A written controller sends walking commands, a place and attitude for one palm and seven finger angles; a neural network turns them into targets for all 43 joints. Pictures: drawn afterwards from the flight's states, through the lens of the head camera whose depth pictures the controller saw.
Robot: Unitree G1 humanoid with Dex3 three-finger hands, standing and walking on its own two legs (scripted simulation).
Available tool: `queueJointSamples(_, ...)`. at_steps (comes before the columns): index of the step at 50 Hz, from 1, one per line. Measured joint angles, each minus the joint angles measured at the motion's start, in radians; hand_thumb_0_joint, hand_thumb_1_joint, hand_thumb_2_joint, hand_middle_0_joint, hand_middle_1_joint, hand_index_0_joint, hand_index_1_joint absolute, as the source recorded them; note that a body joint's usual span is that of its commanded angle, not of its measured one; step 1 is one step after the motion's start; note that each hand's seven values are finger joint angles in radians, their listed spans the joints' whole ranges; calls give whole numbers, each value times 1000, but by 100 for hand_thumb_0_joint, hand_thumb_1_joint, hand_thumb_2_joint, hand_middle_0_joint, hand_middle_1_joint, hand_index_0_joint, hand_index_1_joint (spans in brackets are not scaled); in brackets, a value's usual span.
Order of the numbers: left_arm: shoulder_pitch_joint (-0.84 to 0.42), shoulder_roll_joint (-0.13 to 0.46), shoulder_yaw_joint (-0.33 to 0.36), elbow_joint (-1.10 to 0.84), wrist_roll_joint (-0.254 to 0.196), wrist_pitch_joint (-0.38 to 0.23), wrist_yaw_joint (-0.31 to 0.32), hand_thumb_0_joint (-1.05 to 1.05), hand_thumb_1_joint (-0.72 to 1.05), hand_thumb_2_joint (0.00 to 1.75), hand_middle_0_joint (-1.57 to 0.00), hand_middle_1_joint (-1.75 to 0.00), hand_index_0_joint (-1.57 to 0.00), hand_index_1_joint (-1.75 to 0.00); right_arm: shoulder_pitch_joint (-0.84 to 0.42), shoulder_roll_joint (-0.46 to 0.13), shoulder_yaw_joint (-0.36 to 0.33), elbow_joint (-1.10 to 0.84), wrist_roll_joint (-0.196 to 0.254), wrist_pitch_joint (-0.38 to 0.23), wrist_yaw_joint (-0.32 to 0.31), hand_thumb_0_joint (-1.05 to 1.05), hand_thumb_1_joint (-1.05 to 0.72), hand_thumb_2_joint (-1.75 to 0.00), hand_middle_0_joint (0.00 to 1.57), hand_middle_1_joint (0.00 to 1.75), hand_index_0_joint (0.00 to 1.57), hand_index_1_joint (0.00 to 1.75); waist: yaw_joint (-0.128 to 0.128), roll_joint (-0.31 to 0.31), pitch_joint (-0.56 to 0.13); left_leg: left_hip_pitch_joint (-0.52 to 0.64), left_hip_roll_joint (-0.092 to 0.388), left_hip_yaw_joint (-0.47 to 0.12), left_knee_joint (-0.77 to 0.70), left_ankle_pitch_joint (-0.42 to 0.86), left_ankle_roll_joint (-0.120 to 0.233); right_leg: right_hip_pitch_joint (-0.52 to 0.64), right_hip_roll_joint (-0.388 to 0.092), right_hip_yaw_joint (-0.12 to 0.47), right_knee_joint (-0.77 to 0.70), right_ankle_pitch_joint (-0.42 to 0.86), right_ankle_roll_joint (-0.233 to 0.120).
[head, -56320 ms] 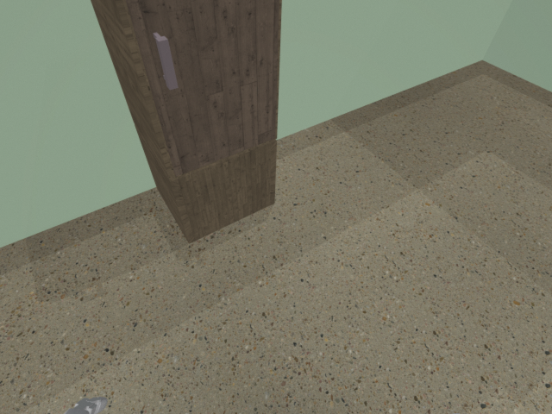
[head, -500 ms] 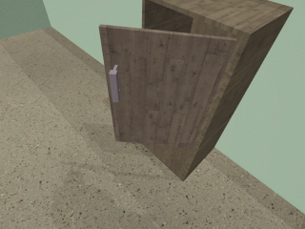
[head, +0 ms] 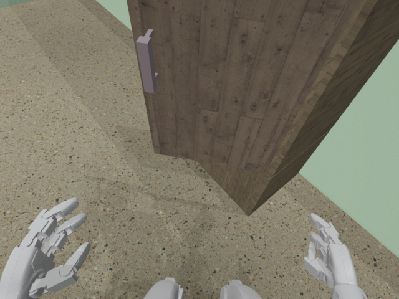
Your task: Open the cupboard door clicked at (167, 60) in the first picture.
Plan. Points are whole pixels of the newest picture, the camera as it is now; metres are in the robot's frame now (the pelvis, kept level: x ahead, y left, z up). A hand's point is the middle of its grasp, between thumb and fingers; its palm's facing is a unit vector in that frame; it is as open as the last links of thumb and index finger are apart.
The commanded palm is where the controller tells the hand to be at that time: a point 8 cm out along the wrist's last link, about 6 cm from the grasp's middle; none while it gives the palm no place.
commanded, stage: raise the hand with hooked fingers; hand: left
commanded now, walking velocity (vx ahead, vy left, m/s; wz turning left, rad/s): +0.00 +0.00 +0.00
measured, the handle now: (150, 61) +0.57 +0.18 +0.14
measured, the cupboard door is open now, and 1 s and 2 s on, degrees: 40 40 40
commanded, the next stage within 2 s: move the hooked fingers beside the handle in 1.62 s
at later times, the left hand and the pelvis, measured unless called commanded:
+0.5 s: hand (61, 214) +0.23 +0.25 +0.09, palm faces -0.03 -1.00 -0.06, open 11.9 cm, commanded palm +0.20 +0.30 +0.10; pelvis +0.00 +0.00 +0.03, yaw +0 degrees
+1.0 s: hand (26, 161) +0.28 +0.30 +0.15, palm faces -0.01 -1.00 -0.06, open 13.9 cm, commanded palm +0.25 +0.35 +0.15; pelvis +0.01 +0.03 +0.05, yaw +0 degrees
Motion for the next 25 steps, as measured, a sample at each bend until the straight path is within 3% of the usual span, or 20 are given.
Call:
queueJointSamples(5,-73,30,16,-48,-6,-14,-45,1,42,69,-24,-60,-24,-61,-10,13,32,57,5,-1,-18,1,-90,-90,20,30,20,30,12,27,13,-26,8,-42,19,-3,-14,-3,7,-41,-11,0,-10)
queueJointSamples(10,-166,90,39,5,-30,98,-110,1,30,64,-24,-68,-25,-68,3,45,69,75,16,18,-26,1,-90,-90,20,30,21,30,-11,43,20,3,14,-37,-30,18,-19,22,15,-34,-57,23,-10)
queueJointSamples(15,-177,102,79,27,-60,141,-92,1,19,59,-25,-75,-26,-76,53,50,74,69,18,18,-25,1,-90,-90,20,30,21,30,-36,50,11,61,13,-15,-111,51,-15,69,17,-8,-125,54,-3)
queueJointSamples(25,-219,102,64,64,-42,134,-79,0,-4,49,-27,-90,-27,-91,103,-17,54,70,24,5,-37,1,-90,-90,20,30,20,30,-35,41,24,125,1,0,-176,82,4,131,8,10,-187,86,12)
